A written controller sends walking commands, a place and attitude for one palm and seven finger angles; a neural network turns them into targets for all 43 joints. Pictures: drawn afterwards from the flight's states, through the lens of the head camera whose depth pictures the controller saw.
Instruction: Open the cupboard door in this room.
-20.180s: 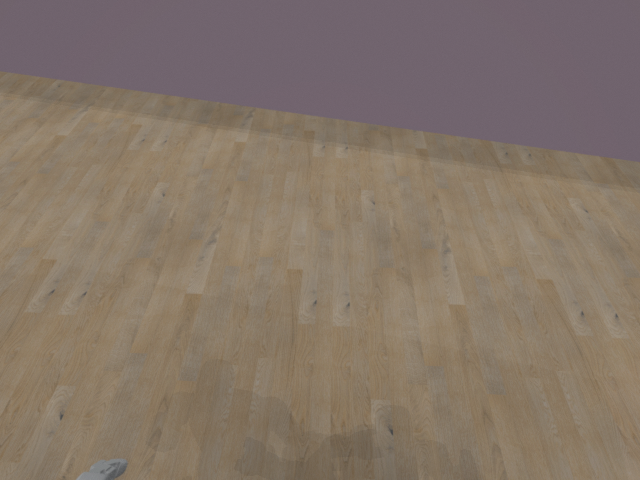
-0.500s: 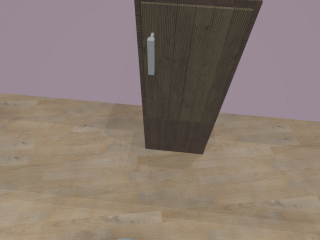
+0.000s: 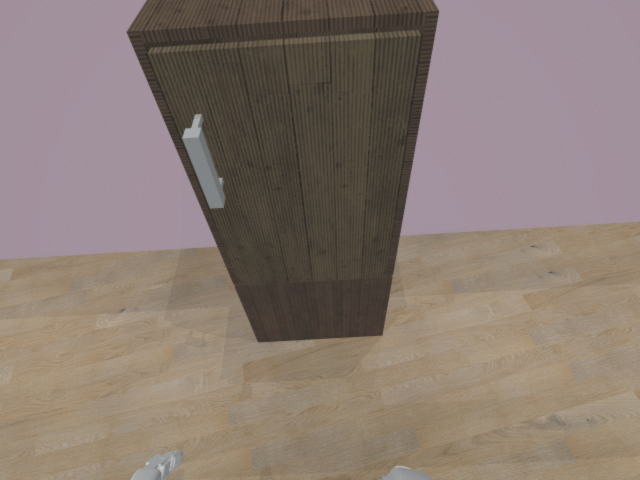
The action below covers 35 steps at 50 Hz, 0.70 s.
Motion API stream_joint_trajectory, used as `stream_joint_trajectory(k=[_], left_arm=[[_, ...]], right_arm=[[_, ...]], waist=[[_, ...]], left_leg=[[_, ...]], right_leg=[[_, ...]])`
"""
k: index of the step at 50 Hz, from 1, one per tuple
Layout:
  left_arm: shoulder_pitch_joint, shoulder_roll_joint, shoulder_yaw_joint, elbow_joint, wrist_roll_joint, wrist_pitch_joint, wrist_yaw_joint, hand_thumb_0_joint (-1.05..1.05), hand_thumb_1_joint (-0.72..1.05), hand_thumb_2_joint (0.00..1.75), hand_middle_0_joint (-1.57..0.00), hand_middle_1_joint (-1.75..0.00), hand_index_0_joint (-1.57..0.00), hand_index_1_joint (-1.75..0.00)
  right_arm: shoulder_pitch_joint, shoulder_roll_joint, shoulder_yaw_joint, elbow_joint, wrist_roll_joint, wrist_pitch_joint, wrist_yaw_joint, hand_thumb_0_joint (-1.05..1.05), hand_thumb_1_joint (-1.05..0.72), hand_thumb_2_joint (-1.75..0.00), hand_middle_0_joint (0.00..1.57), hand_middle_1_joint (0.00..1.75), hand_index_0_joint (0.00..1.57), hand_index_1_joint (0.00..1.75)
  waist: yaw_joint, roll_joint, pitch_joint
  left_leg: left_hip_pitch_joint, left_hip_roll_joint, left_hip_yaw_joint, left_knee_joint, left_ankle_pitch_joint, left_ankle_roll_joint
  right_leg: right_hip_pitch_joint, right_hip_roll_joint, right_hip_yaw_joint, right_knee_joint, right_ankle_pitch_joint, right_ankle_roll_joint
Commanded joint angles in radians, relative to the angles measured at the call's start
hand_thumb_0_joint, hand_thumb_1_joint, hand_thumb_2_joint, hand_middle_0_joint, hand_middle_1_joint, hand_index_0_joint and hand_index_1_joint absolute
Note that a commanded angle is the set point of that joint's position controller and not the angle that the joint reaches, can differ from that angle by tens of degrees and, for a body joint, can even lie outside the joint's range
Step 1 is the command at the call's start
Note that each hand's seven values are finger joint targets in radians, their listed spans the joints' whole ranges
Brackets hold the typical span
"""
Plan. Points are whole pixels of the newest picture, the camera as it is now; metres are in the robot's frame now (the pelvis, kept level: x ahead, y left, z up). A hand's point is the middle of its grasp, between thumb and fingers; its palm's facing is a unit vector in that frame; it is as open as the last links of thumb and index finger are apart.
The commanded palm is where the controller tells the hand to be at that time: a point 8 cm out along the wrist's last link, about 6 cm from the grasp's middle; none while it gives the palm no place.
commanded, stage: come to a stop and stand still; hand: left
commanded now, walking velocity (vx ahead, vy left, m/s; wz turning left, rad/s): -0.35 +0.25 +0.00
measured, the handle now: (208, 162) +0.57 +0.20 +0.06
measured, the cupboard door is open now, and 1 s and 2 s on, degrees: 0 0 0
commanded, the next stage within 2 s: look again from close up in 1.82 s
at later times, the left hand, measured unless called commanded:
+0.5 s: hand out of the picture +0.05 +0.25 -0.17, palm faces +0.09 -0.97 -0.22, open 7.3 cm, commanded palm none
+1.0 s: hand out of the picture +0.00 +0.21 -0.15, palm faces -0.01 -0.97 -0.22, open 7.3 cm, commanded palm none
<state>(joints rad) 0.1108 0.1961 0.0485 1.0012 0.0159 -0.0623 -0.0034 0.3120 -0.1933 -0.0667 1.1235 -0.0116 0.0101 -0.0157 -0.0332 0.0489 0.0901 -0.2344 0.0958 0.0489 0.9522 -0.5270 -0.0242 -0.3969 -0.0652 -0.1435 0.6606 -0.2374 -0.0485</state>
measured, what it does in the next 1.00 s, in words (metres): steps on the spot: left foot, then right foot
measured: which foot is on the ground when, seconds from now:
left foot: up 0.00-0.36, down 0.38-1.00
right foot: down 0.00-0.40, up 0.42-0.72, down 0.74-1.00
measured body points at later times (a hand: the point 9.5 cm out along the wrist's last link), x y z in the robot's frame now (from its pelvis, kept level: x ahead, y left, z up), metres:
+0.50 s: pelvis +0.01 +0.05 +0.02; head +0.04 +0.07 +0.46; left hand +0.04 +0.30 -0.15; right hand +0.10 -0.19 -0.12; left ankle +0.00 +0.13 -0.72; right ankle +0.02 -0.09 -0.68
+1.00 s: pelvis -0.02 +0.03 +0.02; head -0.01 +0.02 +0.47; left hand +0.00 +0.26 -0.14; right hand -0.04 -0.19 -0.15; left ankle +0.01 +0.13 -0.72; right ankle -0.04 -0.08 -0.72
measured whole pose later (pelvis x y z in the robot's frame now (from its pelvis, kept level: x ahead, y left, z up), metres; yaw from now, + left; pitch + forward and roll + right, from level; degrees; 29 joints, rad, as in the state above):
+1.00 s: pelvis -0.02 +0.03 +0.02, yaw +1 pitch -1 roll +0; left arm 0.27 0.15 -0.02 1.08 0.01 -0.03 0.05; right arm 0.31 -0.17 -0.01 1.08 -0.02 0.01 -0.01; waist -0.03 0.03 0.04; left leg -0.26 0.01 0.08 0.52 -0.23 0.03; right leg -0.18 -0.01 -0.06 0.50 -0.30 -0.01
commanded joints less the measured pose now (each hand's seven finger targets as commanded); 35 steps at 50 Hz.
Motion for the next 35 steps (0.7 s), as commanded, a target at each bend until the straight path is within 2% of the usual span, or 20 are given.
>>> stream_joint_trajectory(k=[1,2,3,7,11,13,15,16,17,18,19,20,21,23,24,26,29,31,33,35], left_arm=[[0.056,0.14,0.016,-0.021,0.003,0.022,0.035,0.0,0.9,0.9,-0.2,-0.3,-0.2,-0.3],[0.047,0.144,0.015,-0.03,0.006,0.029,0.039,0.0,0.9,0.9,-0.2,-0.3,-0.2,-0.3],[0.055,0.143,0.017,-0.027,0.007,0.035,0.041,0.0,0.9,0.9,-0.2,-0.3,-0.2,-0.3],[0.089,0.163,0.035,-0.026,0.007,0.056,0.047,0.0,0.9,0.9,-0.2,-0.3,-0.2,-0.3],[0.07,0.168,0.039,-0.043,0.013,0.064,0.05,0.0,0.9,0.9,-0.2,-0.3,-0.2,-0.3],[0.066,0.173,0.043,-0.051,0.017,0.067,0.049,0.0,0.9,0.9,-0.2,-0.3,-0.2,-0.3],[0.069,0.178,0.044,-0.047,0.017,0.07,0.045,0.0,0.9,0.9,-0.2,-0.3,-0.2,-0.3],[0.067,0.178,0.044,-0.041,0.015,0.072,0.044,0.0,0.9,0.9,-0.2,-0.3,-0.2,-0.3],[0.059,0.174,0.043,-0.039,0.008,0.075,0.044,0.0,0.9,0.9,-0.2,-0.3,-0.2,-0.3],[0.07,0.147,0.035,-0.041,0.001,0.08,0.04,0.0,0.9,0.9,-0.2,-0.3,-0.2,-0.3],[0.103,0.088,0.025,-0.05,-0.003,0.086,0.035,0.0,0.9,0.9,-0.2,-0.3,-0.2,-0.3],[0.089,0.065,0.014,-0.056,-0.004,0.091,0.033,0.0,0.9,0.9,-0.2,-0.3,-0.2,-0.3],[0.082,0.077,0.015,-0.044,0.001,0.109,0.041,0.0,0.9,0.9,-0.2,-0.3,-0.2,-0.3],[0.12,0.088,0.023,-0.006,0.006,0.108,0.032,0.0,0.9,0.9,-0.2,-0.3,-0.2,-0.3],[0.14,0.082,0.019,0.011,0.006,0.101,0.029,0.0,0.9,0.9,-0.2,-0.3,-0.2,-0.3],[0.155,0.076,0.009,0.028,0.004,0.091,0.028,0.0,0.9,0.9,-0.2,-0.3,-0.2,-0.3],[0.128,0.057,-0.009,0.029,0.0,0.083,0.033,0.0,0.9,0.9,-0.2,-0.3,-0.2,-0.3],[0.097,0.052,-0.019,0.031,-0.003,0.079,0.034,0.0,0.9,0.9,-0.2,-0.3,-0.2,-0.3],[0.138,0.048,-0.023,0.055,-0.007,0.076,0.037,0.0,0.9,0.9,-0.2,-0.3,-0.2,-0.3],[0.198,0.053,-0.027,0.088,-0.006,0.068,0.042,0.0,0.9,0.9,-0.2,-0.3,-0.2,-0.3]], right_arm=[[0.04,-0.025,0.014,-0.045,0.008,-0.007,-0.006,0.0,-0.9,-0.9,0.2,0.3,0.2,0.3],[0.047,-0.021,0.016,-0.045,0.012,0.005,-0.006,0.0,-0.9,-0.9,0.2,0.3,0.2,0.3],[0.043,-0.025,0.017,-0.046,0.011,0.016,-0.006,0.0,-0.9,-0.9,0.2,0.3,0.2,0.3],[-0.021,-0.045,0.005,-0.086,0.003,0.035,-0.003,0.0,-0.9,-0.9,0.2,0.3,0.2,0.3],[-0.053,-0.048,-0.002,-0.119,0.003,0.04,0.003,0.0,-0.9,-0.9,0.2,0.3,0.2,0.3],[-0.071,-0.044,0.001,-0.133,0.005,0.032,0.005,0.0,-0.9,-0.9,0.2,0.3,0.2,0.3],[-0.062,-0.042,0.003,-0.135,0.005,0.023,0.003,0.0,-0.9,-0.9,0.2,0.3,0.2,0.3],[-0.044,-0.037,0.004,-0.13,0.005,0.019,0.003,0.0,-0.9,-0.9,0.2,0.3,0.2,0.3],[-0.008,-0.043,0.006,-0.119,0.003,0.01,0.004,0.0,-0.9,-0.9,0.2,0.3,0.2,0.3],[0.006,-0.071,0.003,-0.116,0.001,0.002,0.004,0.0,-0.9,-0.9,0.2,0.3,0.2,0.3],[-0.026,-0.137,-0.007,-0.138,-0.01,-0.006,0.003,0.0,-0.9,-0.9,0.2,0.3,0.2,0.3],[-0.077,-0.179,-0.01,-0.165,-0.013,-0.002,-0.003,0.0,-0.9,-0.9,0.2,0.3,0.2,0.3],[-0.126,-0.164,-0.006,-0.169,-0.012,-0.006,-0.014,0.0,-0.9,-0.9,0.2,0.3,0.2,0.3],[-0.18,-0.129,0.008,-0.169,-0.013,-0.008,-0.021,0.0,-0.9,-0.9,0.2,0.3,0.2,0.3],[-0.167,-0.116,0.012,-0.162,-0.009,-0.015,-0.022,0.0,-0.9,-0.9,0.2,0.3,0.2,0.3],[-0.138,-0.102,0.015,-0.144,0.002,-0.026,-0.024,0.0,-0.9,-0.9,0.2,0.3,0.2,0.3],[-0.069,-0.102,0.011,-0.106,0.002,-0.031,-0.029,0.0,-0.9,-0.9,0.2,0.3,0.2,0.3],[-0.034,-0.103,0.006,-0.079,0.001,-0.029,-0.028,0.0,-0.9,-0.9,0.2,0.3,0.2,0.3],[-0.033,-0.109,0.005,-0.064,0.003,-0.028,-0.026,0.0,-0.9,-0.9,0.2,0.3,0.2,0.3],[-0.04,-0.096,0.01,-0.053,0.01,-0.031,-0.026,0.0,-0.9,-0.9,0.2,0.3,0.2,0.3]], waist=[[0.029,-0.138,-0.119],[0.026,-0.158,-0.128],[0.033,-0.162,-0.143],[0.061,-0.156,-0.143],[0.057,-0.198,-0.154],[0.059,-0.218,-0.166],[0.049,-0.218,-0.176],[0.039,-0.202,-0.177],[0.017,-0.189,-0.177],[0.013,-0.095,-0.172],[0.029,0.131,-0.142],[0.028,0.214,-0.081],[0.035,0.244,-0.059],[0.07,0.128,-0.044],[0.07,0.081,-0.077],[0.064,0.039,-0.116],[0.031,0.048,-0.146],[0.009,0.052,-0.13],[0.02,0.065,-0.148],[0.041,0.037,-0.157]], left_leg=[[-0.113,0.001,-0.065,0.082,0.054,-0.001],[-0.091,-0.009,-0.055,0.041,0.053,-0.006],[-0.09,-0.025,-0.045,0.014,0.05,-0.01],[-0.159,-0.054,-0.043,0.03,0.07,-0.025],[-0.151,-0.057,-0.052,-0.007,0.079,-0.024],[-0.125,-0.059,-0.041,-0.091,0.074,-0.02],[-0.07,-0.068,-0.012,-0.233,0.129,-0.017],[-0.009,-0.074,0.002,-0.332,0.192,-0.015],[0.071,-0.07,0.01,-0.47,0.291,-0.01],[0.139,-0.026,-0.03,-0.56,0.347,0.003],[0.118,0.153,-0.245,-0.65,0.461,0.074],[-0.008,0.26,-0.322,-0.725,0.562,0.152],[-0.096,0.25,-0.316,-0.755,0.534,0.167],[-0.037,0.17,-0.21,-0.712,0.548,0.158],[0.041,0.141,-0.173,-0.685,0.622,0.156],[0.141,0.135,-0.137,-0.662,0.755,0.165],[0.256,0.153,-0.148,-0.632,0.92,0.184],[0.262,0.159,-0.166,-0.619,0.982,0.188],[0.269,0.142,-0.165,-0.606,0.969,0.171],[0.222,0.102,-0.149,-0.577,0.857,0.126]], right_leg=[[0.176,-0.282,0.237,-0.311,0.595,-0.115],[0.152,-0.278,0.205,-0.299,0.613,-0.116],[0.172,-0.273,0.202,-0.295,0.621,-0.123],[0.218,-0.3,0.223,-0.286,0.67,-0.152],[0.212,-0.294,0.217,-0.291,0.583,-0.152],[0.219,-0.28,0.219,-0.284,0.532,-0.146],[0.215,-0.256,0.213,-0.267,0.448,-0.125],[0.192,-0.24,0.206,-0.248,0.38,-0.104],[0.149,-0.221,0.195,-0.212,0.301,-0.069],[0.085,-0.165,0.157,-0.146,0.167,-0.025],[-0.011,-0.046,0.078,-0.038,-0.07,0.04],[-0.015,0.009,0.071,0.104,-0.281,0.067],[0.029,0.011,0.151,0.22,-0.316,0.068],[-0.019,0.02,0.185,0.33,-0.224,0.067],[-0.04,0.023,0.18,0.342,-0.192,0.073],[-0.05,0.01,0.171,0.306,-0.173,0.088],[-0.014,-0.003,0.147,0.156,-0.21,0.099],[0.036,-0.006,0.133,0.03,-0.23,0.093],[0.105,0.0,0.117,-0.102,-0.17,0.086],[0.214,-0.011,0.116,-0.277,-0.005,0.079]])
